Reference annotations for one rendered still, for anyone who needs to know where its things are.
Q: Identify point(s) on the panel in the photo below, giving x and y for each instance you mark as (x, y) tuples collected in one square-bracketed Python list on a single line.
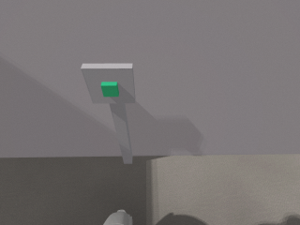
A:
[(121, 73)]

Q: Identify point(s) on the button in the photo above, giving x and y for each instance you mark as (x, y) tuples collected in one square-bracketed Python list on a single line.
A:
[(110, 89)]

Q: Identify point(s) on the left robot thigh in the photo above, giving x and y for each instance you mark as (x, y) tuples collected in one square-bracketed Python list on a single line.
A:
[(119, 218)]

